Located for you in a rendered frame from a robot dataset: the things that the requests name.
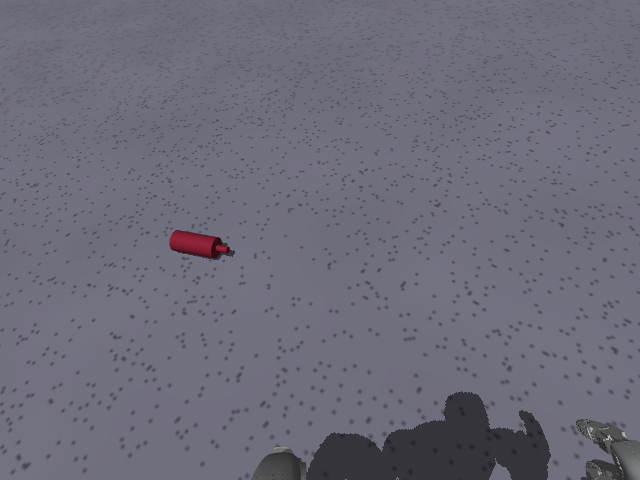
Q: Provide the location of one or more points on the bottle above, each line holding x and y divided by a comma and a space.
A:
197, 244

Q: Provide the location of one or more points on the right robot hand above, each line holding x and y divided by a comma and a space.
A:
625, 453

